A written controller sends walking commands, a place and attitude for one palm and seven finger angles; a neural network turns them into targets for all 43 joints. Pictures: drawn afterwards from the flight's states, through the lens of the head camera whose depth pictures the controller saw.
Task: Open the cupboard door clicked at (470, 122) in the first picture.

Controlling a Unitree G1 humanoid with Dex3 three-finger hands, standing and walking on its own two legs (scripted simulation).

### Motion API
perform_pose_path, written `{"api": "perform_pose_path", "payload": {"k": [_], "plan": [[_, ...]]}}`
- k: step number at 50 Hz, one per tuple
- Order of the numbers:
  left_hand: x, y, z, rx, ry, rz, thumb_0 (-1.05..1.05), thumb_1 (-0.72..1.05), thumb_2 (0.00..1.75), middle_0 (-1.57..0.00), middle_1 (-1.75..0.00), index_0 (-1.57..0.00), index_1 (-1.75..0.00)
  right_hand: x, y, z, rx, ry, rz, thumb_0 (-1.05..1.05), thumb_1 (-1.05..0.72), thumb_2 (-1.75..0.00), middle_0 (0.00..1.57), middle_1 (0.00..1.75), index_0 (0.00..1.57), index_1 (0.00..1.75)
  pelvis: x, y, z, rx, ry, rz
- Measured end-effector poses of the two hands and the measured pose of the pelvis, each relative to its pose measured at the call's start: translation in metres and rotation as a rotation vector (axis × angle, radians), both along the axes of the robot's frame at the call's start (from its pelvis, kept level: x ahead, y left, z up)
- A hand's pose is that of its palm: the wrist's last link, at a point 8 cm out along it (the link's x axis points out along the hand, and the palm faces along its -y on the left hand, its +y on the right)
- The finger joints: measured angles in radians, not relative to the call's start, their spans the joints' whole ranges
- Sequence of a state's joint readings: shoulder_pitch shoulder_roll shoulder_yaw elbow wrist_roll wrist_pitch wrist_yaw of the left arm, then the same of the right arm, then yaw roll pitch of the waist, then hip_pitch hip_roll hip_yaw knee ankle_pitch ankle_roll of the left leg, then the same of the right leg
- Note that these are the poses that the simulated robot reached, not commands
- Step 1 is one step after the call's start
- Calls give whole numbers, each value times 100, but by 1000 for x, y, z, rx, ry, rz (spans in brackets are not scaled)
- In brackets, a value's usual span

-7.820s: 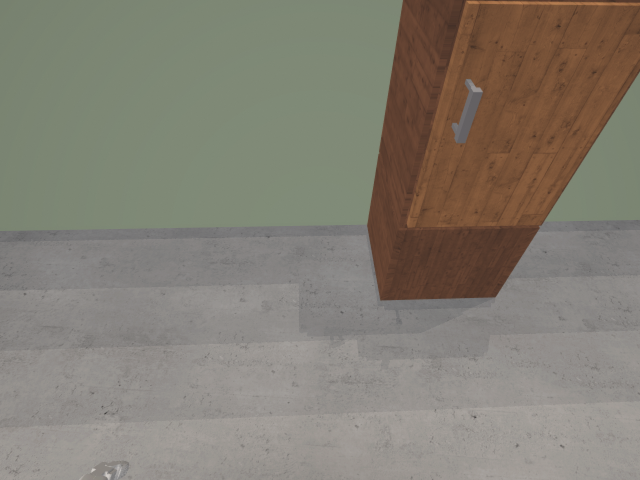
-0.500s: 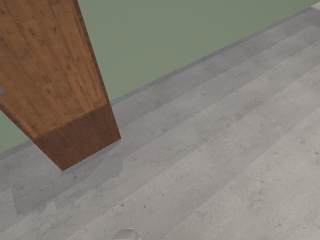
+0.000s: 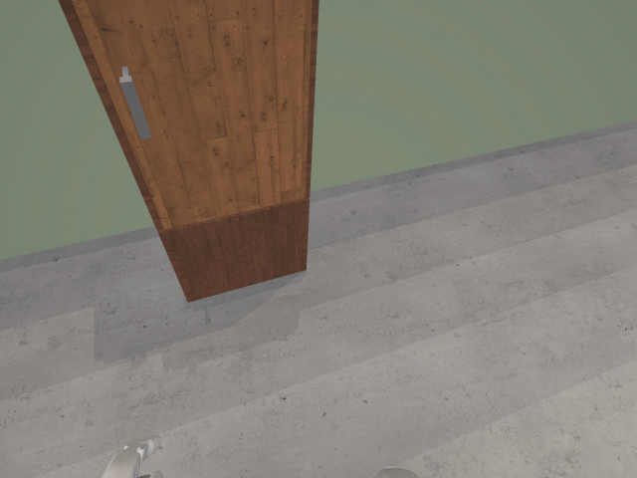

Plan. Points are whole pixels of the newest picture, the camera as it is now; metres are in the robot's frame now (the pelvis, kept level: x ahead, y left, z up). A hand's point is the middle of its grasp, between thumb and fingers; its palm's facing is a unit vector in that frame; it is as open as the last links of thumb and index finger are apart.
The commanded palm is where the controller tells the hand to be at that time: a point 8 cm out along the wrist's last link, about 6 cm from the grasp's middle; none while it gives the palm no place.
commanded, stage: turn to face it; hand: left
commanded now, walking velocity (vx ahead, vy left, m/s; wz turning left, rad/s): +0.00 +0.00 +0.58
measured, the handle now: (135, 103) +0.73 +0.38 +0.04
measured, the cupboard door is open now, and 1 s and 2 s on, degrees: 0 0 0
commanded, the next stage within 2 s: take the last steps up to it in 0.42 s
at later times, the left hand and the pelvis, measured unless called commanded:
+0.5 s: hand out of the picture -0.03 +0.19 -0.17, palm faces +0.29 -0.92 -0.25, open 7.4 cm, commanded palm none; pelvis -0.03 -0.01 -0.01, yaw +16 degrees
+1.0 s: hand out of the picture +0.01 +0.22 -0.17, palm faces +0.28 -0.94 -0.18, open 7.4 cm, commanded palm none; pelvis +0.01 +0.03 +0.01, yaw +16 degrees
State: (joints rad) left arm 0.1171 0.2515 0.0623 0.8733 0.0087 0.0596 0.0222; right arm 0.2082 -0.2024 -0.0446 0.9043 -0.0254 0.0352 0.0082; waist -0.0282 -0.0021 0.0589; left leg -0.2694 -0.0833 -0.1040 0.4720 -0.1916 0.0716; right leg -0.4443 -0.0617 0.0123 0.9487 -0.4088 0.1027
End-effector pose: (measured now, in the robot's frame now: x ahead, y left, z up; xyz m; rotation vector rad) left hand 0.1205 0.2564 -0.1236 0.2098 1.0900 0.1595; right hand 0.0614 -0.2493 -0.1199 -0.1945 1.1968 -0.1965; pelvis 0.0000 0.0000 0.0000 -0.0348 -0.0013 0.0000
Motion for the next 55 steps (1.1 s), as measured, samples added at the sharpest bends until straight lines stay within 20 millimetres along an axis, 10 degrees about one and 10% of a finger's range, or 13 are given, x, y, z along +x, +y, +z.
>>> {"api": "perform_pose_path", "payload": {"k": [9,19,34,44,55], "plan": [[-14,-26,12,39,-87,58,0,90,89,-20,-30,-20,-30,-28,-29,-29,42,100,29,1,-90,-90,21,30,20,30,-12,-29,-10,28,16,104],[-108,-32,10,38,42,212,0,90,89,-20,-30,-21,-30,-9,-42,-25,24,122,144,1,-91,-90,20,30,20,30,-23,-33,-3,51,-18,231],[-238,10,-34,-88,299,389,0,90,89,-20,-29,-20,-30,49,61,4,-30,-36,362,0,-91,-90,20,30,20,30,-39,22,-5,11,-9,296],[-199,18,-20,-112,252,362,0,90,90,-20,-29,-20,-30,4,65,1,-8,77,275,0,-93,-90,21,30,20,30,-13,36,8,17,-15,301],[-54,-1,-13,-85,134,235,0,91,90,-20,-29,-20,-30,-55,19,-14,20,366,113,0,-91,-90,20,30,20,30,49,7,0,36,-4,274]]}}
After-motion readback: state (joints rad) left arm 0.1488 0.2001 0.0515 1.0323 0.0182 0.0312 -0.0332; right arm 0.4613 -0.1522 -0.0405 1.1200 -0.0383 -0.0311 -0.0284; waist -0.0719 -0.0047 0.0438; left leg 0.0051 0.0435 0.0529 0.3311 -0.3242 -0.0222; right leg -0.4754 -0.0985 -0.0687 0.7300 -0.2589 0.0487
